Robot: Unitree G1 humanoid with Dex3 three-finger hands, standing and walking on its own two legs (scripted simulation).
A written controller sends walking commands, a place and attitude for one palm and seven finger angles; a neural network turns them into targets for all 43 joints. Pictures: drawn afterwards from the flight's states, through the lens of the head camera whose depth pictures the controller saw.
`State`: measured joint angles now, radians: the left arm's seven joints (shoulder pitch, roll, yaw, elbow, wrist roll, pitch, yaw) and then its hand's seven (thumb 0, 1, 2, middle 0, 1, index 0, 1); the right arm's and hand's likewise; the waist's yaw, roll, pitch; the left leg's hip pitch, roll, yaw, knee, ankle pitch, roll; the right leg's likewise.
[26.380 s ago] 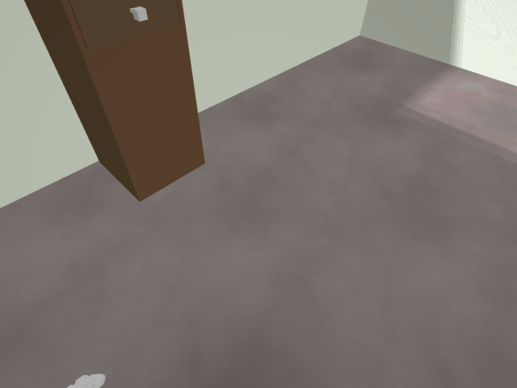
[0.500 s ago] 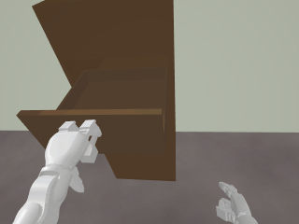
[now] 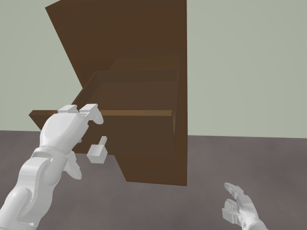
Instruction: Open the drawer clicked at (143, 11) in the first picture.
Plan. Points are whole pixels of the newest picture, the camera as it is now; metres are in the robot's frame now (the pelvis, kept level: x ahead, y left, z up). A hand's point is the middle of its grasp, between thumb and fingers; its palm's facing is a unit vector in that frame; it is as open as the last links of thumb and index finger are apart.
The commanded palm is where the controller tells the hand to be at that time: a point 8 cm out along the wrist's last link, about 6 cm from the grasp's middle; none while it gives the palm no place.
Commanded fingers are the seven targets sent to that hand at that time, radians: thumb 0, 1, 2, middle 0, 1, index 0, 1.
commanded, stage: lift the hand off the handle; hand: left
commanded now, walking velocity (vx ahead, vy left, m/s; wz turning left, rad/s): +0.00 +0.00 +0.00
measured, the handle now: (100, 148) +0.28 +0.21 +0.09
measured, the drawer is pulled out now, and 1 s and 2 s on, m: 0.30 0.30 0.30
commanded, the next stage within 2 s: draw the hand back to the body in 0.48 s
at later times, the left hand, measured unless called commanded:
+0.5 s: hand (80, 106) +0.28 +0.20 +0.24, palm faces +0.28 -0.03 -0.96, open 13.9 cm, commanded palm +0.22 +0.21 +0.30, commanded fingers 0.00 -0.50 0.30 -0.30 -1.20 -0.30 -1.20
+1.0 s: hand (54, 118) +0.24 +0.24 +0.24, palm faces +0.27 -0.01 -0.96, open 13.9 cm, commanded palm +0.19 +0.24 +0.29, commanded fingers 0.00 -0.50 0.30 -0.30 -1.20 -0.30 -1.20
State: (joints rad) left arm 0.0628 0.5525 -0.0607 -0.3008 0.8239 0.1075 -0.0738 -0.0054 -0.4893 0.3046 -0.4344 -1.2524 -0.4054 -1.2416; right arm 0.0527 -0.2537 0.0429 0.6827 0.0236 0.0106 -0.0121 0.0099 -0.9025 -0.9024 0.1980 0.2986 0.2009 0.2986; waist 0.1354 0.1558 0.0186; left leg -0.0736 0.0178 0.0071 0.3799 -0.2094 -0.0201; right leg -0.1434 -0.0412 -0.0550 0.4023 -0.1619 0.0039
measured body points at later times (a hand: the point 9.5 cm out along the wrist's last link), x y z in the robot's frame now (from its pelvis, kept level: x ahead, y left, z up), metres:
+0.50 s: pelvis +0.00 +0.00 +0.00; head -0.02 -0.08 +0.44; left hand +0.26 +0.20 +0.29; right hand +0.24 -0.20 -0.10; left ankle +0.01 +0.13 -0.74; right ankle +0.04 -0.12 -0.74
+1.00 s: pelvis +0.01 +0.00 -0.01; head -0.01 -0.07 +0.44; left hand +0.22 +0.24 +0.29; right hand +0.26 -0.19 -0.09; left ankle +0.01 +0.13 -0.74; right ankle +0.04 -0.12 -0.74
